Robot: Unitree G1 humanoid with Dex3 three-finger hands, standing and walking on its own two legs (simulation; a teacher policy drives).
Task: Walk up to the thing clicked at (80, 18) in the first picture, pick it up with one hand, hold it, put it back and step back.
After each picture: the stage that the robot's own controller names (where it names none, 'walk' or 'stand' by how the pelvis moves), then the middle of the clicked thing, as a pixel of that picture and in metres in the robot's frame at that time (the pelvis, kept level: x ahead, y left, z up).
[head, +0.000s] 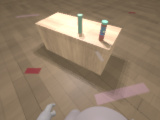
stand; (80, 24) +1.14 +0.26 -0.04
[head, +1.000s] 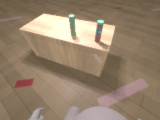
walk; (72, 26) +1.00 +0.30 -0.02
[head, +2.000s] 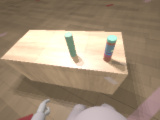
walk; (71, 45) +0.61 +0.24 +0.00
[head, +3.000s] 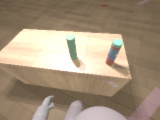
stand; (72, 48) +0.55 +0.23 +0.00
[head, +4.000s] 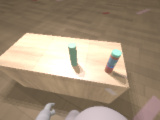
stand; (73, 55) +0.53 +0.22 -0.04
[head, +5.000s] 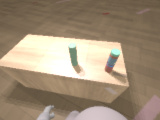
stand; (73, 55) +0.54 +0.22 -0.04
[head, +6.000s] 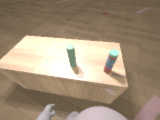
stand; (71, 56) +0.52 +0.23 -0.04
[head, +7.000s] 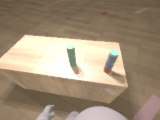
stand; (71, 56) +0.52 +0.23 -0.04
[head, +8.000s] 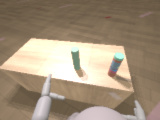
rise first; (76, 59) +0.51 +0.21 -0.04
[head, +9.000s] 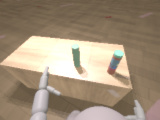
go down; (76, 56) +0.54 +0.20 -0.03
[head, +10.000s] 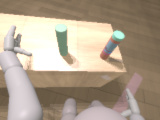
go down; (62, 42) +0.53 +0.20 +0.04
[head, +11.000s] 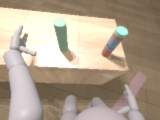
close in; (62, 38) +0.54 +0.20 +0.05
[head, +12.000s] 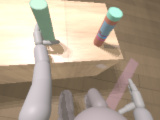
close; (45, 26) +0.56 +0.22 +0.09
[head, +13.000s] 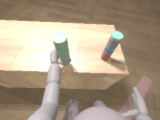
lift; (63, 52) +0.42 +0.18 +0.10
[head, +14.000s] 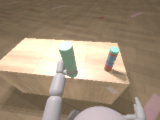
lift; (69, 62) +0.32 +0.16 +0.16
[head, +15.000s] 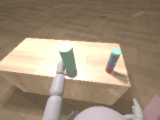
hold; (69, 63) +0.32 +0.17 +0.15
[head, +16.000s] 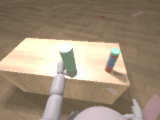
hold; (69, 63) +0.32 +0.17 +0.15
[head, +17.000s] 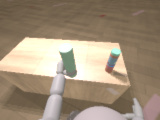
crouch; (69, 63) +0.32 +0.17 +0.14
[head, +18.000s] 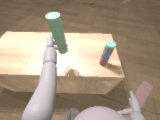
crouch; (59, 36) +0.48 +0.21 +0.19
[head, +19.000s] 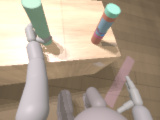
lower; (41, 26) +0.55 +0.22 +0.10
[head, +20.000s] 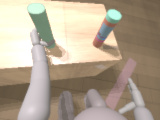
lower; (44, 31) +0.54 +0.22 +0.08
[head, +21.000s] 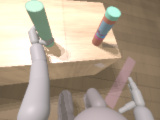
lower; (43, 29) +0.55 +0.22 +0.09
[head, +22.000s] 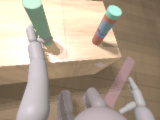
lower; (41, 27) +0.55 +0.22 +0.09
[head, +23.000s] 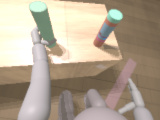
loosen; (46, 29) +0.54 +0.22 +0.08
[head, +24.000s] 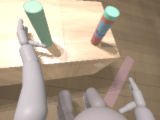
withdraw; (42, 29) +0.54 +0.22 +0.09
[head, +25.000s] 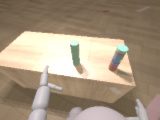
sink last; (75, 54) +0.51 +0.19 +0.01
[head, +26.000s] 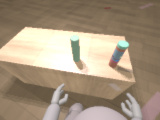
stand; (75, 50) +0.54 +0.20 +0.02
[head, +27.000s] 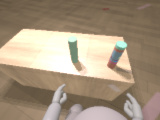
stand; (73, 51) +0.52 +0.20 +0.03
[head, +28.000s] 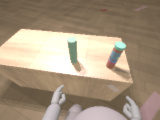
stand; (73, 51) +0.52 +0.20 +0.03
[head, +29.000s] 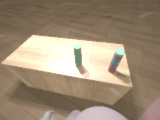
stand; (78, 56) +0.55 +0.18 -0.04
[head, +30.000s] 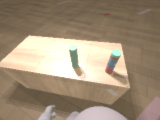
stand; (74, 57) +0.52 +0.21 -0.04
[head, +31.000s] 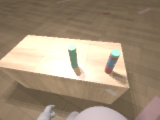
stand; (73, 57) +0.51 +0.21 -0.04
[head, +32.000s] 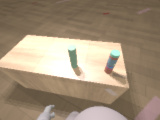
walk; (73, 57) +0.51 +0.22 -0.04
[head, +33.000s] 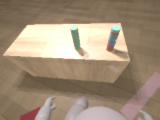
walk; (76, 38) +0.67 +0.24 -0.02
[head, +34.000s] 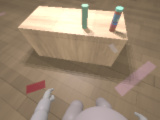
walk; (84, 17) +1.00 +0.18 -0.01
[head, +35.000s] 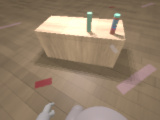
stand; (89, 22) +1.16 +0.17 -0.02
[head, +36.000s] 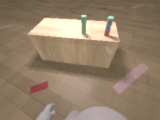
stand; (83, 25) +1.14 +0.19 -0.04
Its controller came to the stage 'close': yes
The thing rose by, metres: 0.21
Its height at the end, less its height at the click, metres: +0.00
